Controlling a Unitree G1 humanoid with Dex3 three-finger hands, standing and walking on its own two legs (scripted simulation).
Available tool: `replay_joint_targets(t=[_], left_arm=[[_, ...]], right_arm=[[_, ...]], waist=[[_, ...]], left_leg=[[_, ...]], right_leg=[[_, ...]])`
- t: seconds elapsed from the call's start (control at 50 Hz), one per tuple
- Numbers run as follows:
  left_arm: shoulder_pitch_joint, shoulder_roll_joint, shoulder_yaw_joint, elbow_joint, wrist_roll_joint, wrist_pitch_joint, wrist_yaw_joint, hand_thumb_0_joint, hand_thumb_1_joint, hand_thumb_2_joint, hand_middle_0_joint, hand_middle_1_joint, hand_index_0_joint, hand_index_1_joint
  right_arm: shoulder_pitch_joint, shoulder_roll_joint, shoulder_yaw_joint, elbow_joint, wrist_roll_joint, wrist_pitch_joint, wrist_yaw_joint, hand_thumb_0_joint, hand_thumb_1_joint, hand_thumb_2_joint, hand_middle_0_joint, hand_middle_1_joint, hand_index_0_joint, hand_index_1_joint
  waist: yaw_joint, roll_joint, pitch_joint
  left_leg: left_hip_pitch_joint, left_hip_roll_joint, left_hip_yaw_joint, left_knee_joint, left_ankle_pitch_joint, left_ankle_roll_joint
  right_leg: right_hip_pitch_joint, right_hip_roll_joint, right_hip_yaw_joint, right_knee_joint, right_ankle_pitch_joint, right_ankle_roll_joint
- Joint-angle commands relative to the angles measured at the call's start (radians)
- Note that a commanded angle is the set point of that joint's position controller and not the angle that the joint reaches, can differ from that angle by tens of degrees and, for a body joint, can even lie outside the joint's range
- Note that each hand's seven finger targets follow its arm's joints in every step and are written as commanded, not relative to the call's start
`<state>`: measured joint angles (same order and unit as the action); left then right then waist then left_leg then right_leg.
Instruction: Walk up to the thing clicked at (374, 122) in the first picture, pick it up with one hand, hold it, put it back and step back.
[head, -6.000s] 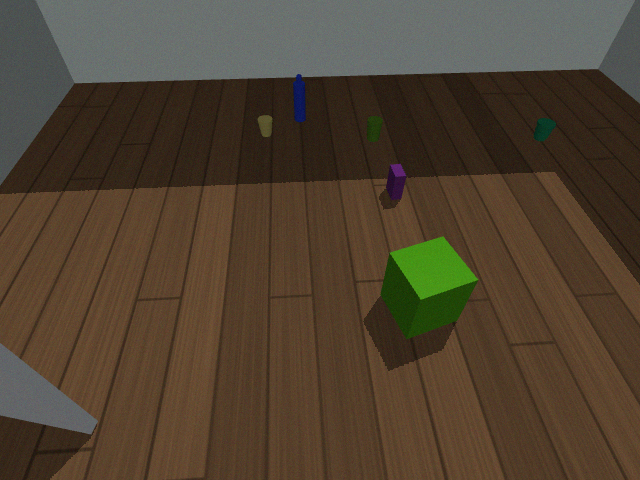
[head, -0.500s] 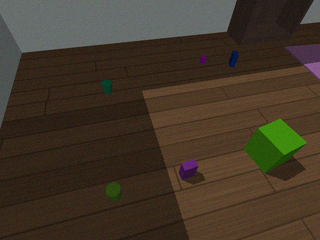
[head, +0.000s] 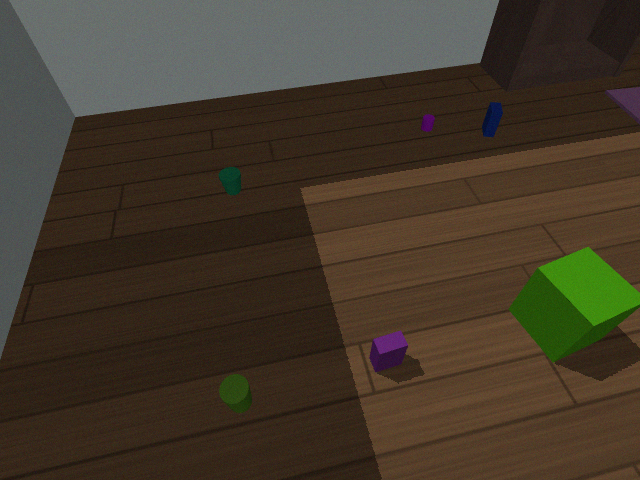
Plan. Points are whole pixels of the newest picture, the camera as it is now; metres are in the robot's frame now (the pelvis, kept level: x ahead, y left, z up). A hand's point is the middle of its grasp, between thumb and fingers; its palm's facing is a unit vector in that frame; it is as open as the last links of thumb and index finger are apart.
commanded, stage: walk up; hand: left
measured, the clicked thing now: (237, 395) +0.46 +0.25 -0.70
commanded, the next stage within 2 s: stand in 1.18 s
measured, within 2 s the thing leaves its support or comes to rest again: neither
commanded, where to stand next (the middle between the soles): +0.08 -0.01 m, yaw +1 degrees
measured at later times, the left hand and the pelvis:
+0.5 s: hand out of the picture +0.13 +0.25 -0.13, palm faces +0.03 -0.94 -0.34, open 7.4 cm; pelvis +0.02 +0.00 +0.02, yaw +2 degrees
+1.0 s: hand out of the picture +0.11 +0.26 -0.13, palm faces +0.03 -0.94 -0.33, open 7.4 cm; pelvis +0.03 +0.01 +0.03, yaw +2 degrees
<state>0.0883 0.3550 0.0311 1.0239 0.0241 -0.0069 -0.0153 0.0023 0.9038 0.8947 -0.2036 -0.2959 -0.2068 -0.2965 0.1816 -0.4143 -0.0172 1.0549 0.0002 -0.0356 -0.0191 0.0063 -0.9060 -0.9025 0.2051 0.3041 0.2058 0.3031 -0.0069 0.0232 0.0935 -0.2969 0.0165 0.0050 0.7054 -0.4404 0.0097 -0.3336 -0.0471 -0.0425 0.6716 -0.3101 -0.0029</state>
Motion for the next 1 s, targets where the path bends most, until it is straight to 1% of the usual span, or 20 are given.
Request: replay_joint_targets(t=[0.0, 0.02, 0.04, 0.06, 0.08, 0.1, 0.12, 0.14, 0.2, 0.26, 0.36, 0.4, 0.42, 0.48, 0.58, 0.68, 0.74, 0.84, 0.9, 0.98], left_arm=[[-0.095, 0.203, 0.035, -0.063, -0.026, -0.008, 0.010, 0.000, 0.900, 0.900, -0.200, -0.300, -0.200, -0.300], [-0.081, 0.177, 0.029, -0.046, -0.035, -0.005, 0.008, 0.000, 0.900, 0.900, -0.200, -0.300, -0.200, -0.300], [-0.069, 0.203, 0.037, -0.010, -0.031, -0.008, 0.012, 0.000, 0.900, 0.900, -0.200, -0.300, -0.200, -0.300], [-0.070, 0.210, 0.033, -0.002, -0.023, -0.020, 0.013, 0.000, 0.900, 0.900, -0.200, -0.300, -0.200, -0.300], [-0.084, 0.213, 0.035, 0.007, -0.023, -0.026, 0.013, 0.000, 0.900, 0.900, -0.200, -0.300, -0.200, -0.300], [-0.102, 0.223, 0.037, 0.011, -0.025, -0.031, 0.013, 0.000, 0.900, 0.900, -0.200, -0.300, -0.200, -0.300], [-0.098, 0.228, 0.035, 0.015, -0.028, -0.034, 0.015, 0.000, 0.900, 0.900, -0.200, -0.300, -0.200, -0.300], [-0.090, 0.224, 0.034, 0.028, -0.033, -0.034, 0.016, 0.000, 0.900, 0.900, -0.200, -0.300, -0.200, -0.300], [-0.104, 0.215, 0.032, 0.048, -0.034, -0.030, 0.019, 0.000, 0.900, 0.900, -0.200, -0.300, -0.200, -0.300], [-0.119, 0.208, 0.030, 0.060, -0.030, -0.026, 0.019, 0.000, 0.900, 0.900, -0.200, -0.300, -0.200, -0.300], [-0.135, 0.201, 0.029, 0.072, -0.027, -0.023, 0.016, 0.000, 0.900, 0.900, -0.200, -0.300, -0.200, -0.300], [-0.142, 0.201, 0.030, 0.077, -0.025, -0.023, 0.016, 0.000, 0.900, 0.900, -0.200, -0.300, -0.200, -0.300], [-0.154, 0.199, 0.030, 0.076, -0.024, -0.023, 0.015, 0.000, 0.900, 0.900, -0.200, -0.300, -0.200, -0.300], [-0.150, 0.197, 0.029, 0.078, -0.022, -0.021, 0.013, 0.000, 0.900, 0.900, -0.200, -0.300, -0.200, -0.300], [-0.139, 0.202, 0.034, 0.076, -0.016, -0.024, 0.011, 0.000, 0.900, 0.900, -0.200, -0.300, -0.200, -0.300], [-0.136, 0.197, 0.034, 0.080, -0.017, -0.020, 0.011, 0.000, 0.900, 0.900, -0.200, -0.300, -0.200, -0.300], [-0.123, 0.199, 0.036, 0.074, -0.017, -0.020, 0.011, 0.000, 0.900, 0.900, -0.200, -0.300, -0.200, -0.300], [-0.120, 0.194, 0.035, 0.073, -0.015, -0.019, 0.012, 0.000, 0.900, 0.900, -0.200, -0.300, -0.200, -0.300], [-0.104, 0.194, 0.038, 0.075, -0.017, -0.018, 0.014, 0.000, 0.900, 0.900, -0.200, -0.300, -0.200, -0.300], [-0.103, 0.195, 0.038, 0.073, -0.015, -0.017, 0.015, 0.000, 0.900, 0.900, -0.200, -0.300, -0.200, -0.300]], right_arm=[[0.047, -0.187, -0.047, -0.010, -0.023, -0.028, -0.006, 0.000, -0.900, -0.900, 0.200, 0.300, 0.200, 0.300], [-0.041, -0.221, -0.047, -0.033, -0.020, -0.033, -0.002, 0.000, -0.900, -0.900, 0.200, 0.300, 0.200, 0.300], [-0.092, -0.231, -0.040, -0.026, -0.009, -0.029, 0.005, 0.000, -0.900, -0.900, 0.200, 0.300, 0.200, 0.300], [-0.099, -0.199, -0.026, -0.019, -0.008, -0.028, 0.009, 0.000, -0.900, -0.900, 0.200, 0.300, 0.200, 0.300], [-0.100, -0.176, -0.017, -0.008, -0.005, -0.026, 0.009, 0.000, -0.900, -0.900, 0.200, 0.300, 0.200, 0.300], [-0.073, -0.170, -0.016, 0.004, -0.003, -0.025, 0.007, 0.000, -0.900, -0.900, 0.200, 0.300, 0.200, 0.300], [-0.060, -0.182, -0.016, 0.017, -0.002, -0.026, 0.005, 0.000, -0.900, -0.900, 0.200, 0.300, 0.200, 0.300], [-0.079, -0.181, -0.015, 0.021, 0.000, -0.026, 0.006, 0.000, -0.900, -0.900, 0.200, 0.300, 0.200, 0.300], [-0.098, -0.168, -0.014, 0.028, 0.003, -0.020, 0.004, 0.000, -0.900, -0.900, 0.200, 0.300, 0.200, 0.300], [-0.115, -0.169, -0.017, 0.036, 0.001, -0.014, 0.002, 0.000, -0.900, -0.900, 0.200, 0.300, 0.200, 0.300], [-0.151, -0.160, -0.015, 0.039, -0.001, -0.010, 0.004, 0.000, -0.900, -0.900, 0.200, 0.300, 0.200, 0.300], [-0.153, -0.157, -0.014, 0.038, -0.001, -0.008, 0.005, 0.000, -0.900, -0.900, 0.200, 0.300, 0.200, 0.300], [-0.152, -0.158, -0.015, 0.040, -0.003, -0.008, 0.005, 0.000, -0.900, -0.900, 0.200, 0.300, 0.200, 0.300], [-0.172, -0.157, -0.014, 0.036, -0.004, -0.009, 0.007, 0.000, -0.900, -0.900, 0.200, 0.300, 0.200, 0.300], [-0.172, -0.153, -0.013, 0.027, -0.005, -0.010, 0.009, 0.000, -0.900, -0.900, 0.200, 0.300, 0.200, 0.300], [-0.169, -0.152, -0.017, 0.029, -0.007, -0.010, 0.008, 0.000, -0.900, -0.900, 0.200, 0.300, 0.200, 0.300], [-0.162, -0.152, -0.016, 0.025, -0.008, -0.011, 0.008, 0.000, -0.900, -0.900, 0.200, 0.300, 0.200, 0.300], [-0.151, -0.152, -0.018, 0.028, -0.008, -0.009, 0.007, 0.000, -0.900, -0.900, 0.200, 0.300, 0.200, 0.300], [-0.148, -0.151, -0.019, 0.027, -0.007, -0.009, 0.006, 0.000, -0.900, -0.900, 0.200, 0.300, 0.200, 0.300], [-0.148, -0.154, -0.020, 0.026, -0.007, -0.008, 0.005, 0.000, -0.900, -0.900, 0.200, 0.300, 0.200, 0.300]], waist=[[-0.025, -0.078, -0.137], [0.011, 0.008, -0.116], [0.037, 0.004, -0.097], [0.037, -0.027, -0.128], [0.025, -0.044, -0.127], [0.004, -0.037, -0.140], [-0.001, -0.002, -0.166], [0.008, 0.005, -0.175], [0.010, -0.028, -0.189], [0.006, -0.036, -0.197], [0.008, -0.027, -0.171], [0.007, -0.042, -0.167], [0.002, -0.041, -0.161], [0.009, -0.021, -0.144], [0.011, -0.041, -0.167], [0.010, -0.025, -0.156], [0.016, -0.018, -0.167], [0.008, -0.022, -0.165], [0.014, -0.022, -0.167], [0.012, -0.020, -0.169]], left_leg=[[0.165, 0.090, -0.137, -0.304, 0.248, 0.024], [0.075, 0.179, -0.286, -0.370, 0.151, 0.064], [-0.012, 0.193, -0.262, -0.339, 0.145, 0.087], [-0.025, 0.152, -0.186, -0.303, 0.234, 0.060], [-0.001, 0.095, -0.112, -0.267, 0.307, 0.036], [0.031, 0.071, -0.077, -0.261, 0.362, 0.017], [0.066, 0.074, -0.069, -0.264, 0.412, 0.012], [0.085, 0.078, -0.075, -0.266, 0.449, 0.014], [0.126, 0.095, -0.077, -0.278, 0.506, 0.019], [0.136, 0.100, -0.074, -0.298, 0.499, 0.019], [0.144, 0.103, -0.078, -0.343, 0.460, 0.012], [0.148, 0.105, -0.079, -0.352, 0.468, 0.010], [0.134, 0.102, -0.079, -0.361, 0.454, 0.008], [0.129, 0.101, -0.084, -0.387, 0.411, 0.006], [0.148, 0.102, -0.083, -0.389, 0.432, 0.006], [0.133, 0.101, -0.094, -0.412, 0.426, 0.003], [0.138, 0.101, -0.094, -0.408, 0.447, 0.003], [0.132, 0.098, -0.097, -0.406, 0.452, 0.006], [0.140, 0.098, -0.100, -0.405, 0.484, 0.005], [0.143, 0.096, -0.099, -0.400, 0.487, 0.006]], right_leg=[[-0.047, -0.122, 0.139, -0.137, 0.119, -0.064], [-0.013, -0.044, 0.084, -0.124, 0.031, -0.019], [0.113, -0.032, 0.074, -0.164, -0.029, -0.022], [0.190, -0.060, 0.096, -0.213, 0.024, -0.032], [0.199, -0.083, 0.125, -0.248, 0.099, -0.040], [0.206, -0.109, 0.141, -0.251, 0.188, -0.050], [0.217, -0.119, 0.130, -0.234, 0.299, -0.052], [0.224, -0.111, 0.108, -0.228, 0.352, -0.045], [0.241, -0.103, 0.078, -0.256, 0.346, -0.035], [0.257, -0.104, 0.070, -0.279, 0.338, -0.028], [0.254, -0.103, 0.065, -0.317, 0.294, -0.018], [0.261, -0.102, 0.061, -0.330, 0.293, -0.014], [0.266, -0.100, 0.063, -0.336, 0.283, -0.014], [0.256, -0.099, 0.064, -0.350, 0.242, -0.008], [0.279, -0.102, 0.060, -0.360, 0.260, -0.003], [0.290, -0.097, 0.048, -0.358, 0.244, -0.002], [0.303, -0.100, 0.049, -0.356, 0.261, 0.000], [0.311, -0.100, 0.043, -0.357, 0.267, 0.001], [0.313, -0.098, 0.038, -0.354, 0.280, 0.001], [0.315, -0.100, 0.035, -0.351, 0.292, 0.001]])
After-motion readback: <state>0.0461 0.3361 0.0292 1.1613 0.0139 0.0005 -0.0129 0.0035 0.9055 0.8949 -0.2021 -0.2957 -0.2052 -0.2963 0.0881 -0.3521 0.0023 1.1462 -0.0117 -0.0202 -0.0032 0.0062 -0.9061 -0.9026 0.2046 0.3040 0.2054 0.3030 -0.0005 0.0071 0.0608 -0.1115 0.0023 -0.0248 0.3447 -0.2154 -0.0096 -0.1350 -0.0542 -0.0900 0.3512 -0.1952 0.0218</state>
